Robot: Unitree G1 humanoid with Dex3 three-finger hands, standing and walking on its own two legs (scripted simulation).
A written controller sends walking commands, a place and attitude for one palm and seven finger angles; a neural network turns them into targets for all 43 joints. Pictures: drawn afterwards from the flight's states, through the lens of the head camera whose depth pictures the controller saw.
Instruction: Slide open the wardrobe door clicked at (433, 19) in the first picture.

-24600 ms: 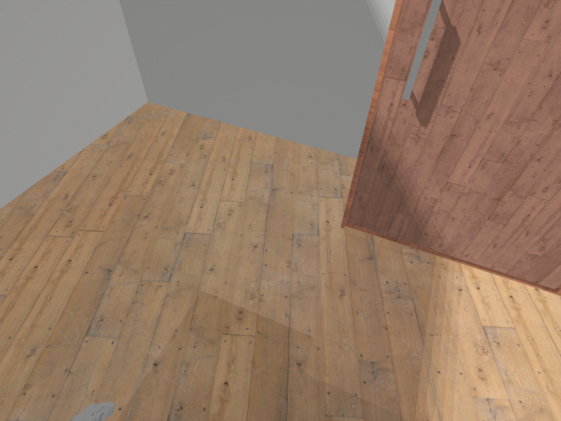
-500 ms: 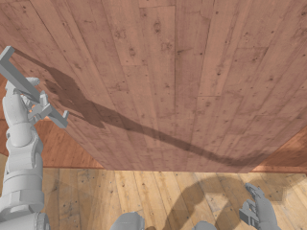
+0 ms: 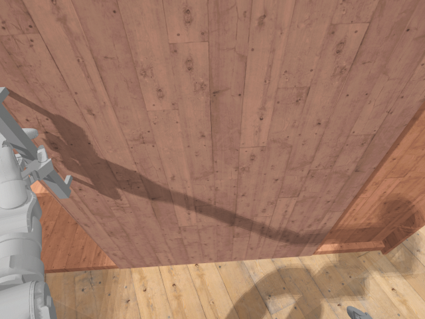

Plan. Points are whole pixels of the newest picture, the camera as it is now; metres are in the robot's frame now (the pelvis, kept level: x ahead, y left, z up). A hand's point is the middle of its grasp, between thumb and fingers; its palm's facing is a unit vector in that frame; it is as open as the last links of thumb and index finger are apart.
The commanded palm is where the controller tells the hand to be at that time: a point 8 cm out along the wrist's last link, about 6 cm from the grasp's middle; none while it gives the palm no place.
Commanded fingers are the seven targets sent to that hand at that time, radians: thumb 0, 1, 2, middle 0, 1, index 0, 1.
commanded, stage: stop walking and hold the door there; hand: left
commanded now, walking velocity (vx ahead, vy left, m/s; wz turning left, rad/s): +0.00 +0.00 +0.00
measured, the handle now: (37, 150) +0.41 +0.38 +0.10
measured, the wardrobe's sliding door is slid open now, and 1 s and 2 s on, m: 0.49 0.49 0.49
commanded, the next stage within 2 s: loosen the grip on the handle in 1.84 s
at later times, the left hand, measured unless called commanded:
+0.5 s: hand (42, 162) +0.36 +0.34 +0.11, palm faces +0.50 -0.83 -0.27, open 5.8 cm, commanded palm +0.32 +0.37 +0.09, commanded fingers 0.00 0.90 0.90 -0.45 -1.40 -0.45 -1.40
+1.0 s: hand (36, 165) +0.36 +0.35 +0.11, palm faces +0.36 -0.90 -0.26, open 5.8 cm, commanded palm +0.32 +0.39 +0.09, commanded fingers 0.00 0.90 0.90 -0.45 -1.40 -0.45 -1.40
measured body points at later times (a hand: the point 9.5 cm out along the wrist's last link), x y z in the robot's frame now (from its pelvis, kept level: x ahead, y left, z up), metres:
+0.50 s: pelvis -0.03 +0.02 +0.00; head -0.03 +0.01 +0.45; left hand +0.33 +0.38 +0.13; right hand +0.02 -0.26 -0.11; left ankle +0.01 +0.12 -0.73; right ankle +0.00 -0.11 -0.73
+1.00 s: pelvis -0.07 +0.09 -0.01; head -0.04 +0.08 +0.44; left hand +0.34 +0.40 +0.12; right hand +0.04 -0.21 -0.11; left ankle -0.03 +0.20 -0.73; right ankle -0.03 -0.07 -0.72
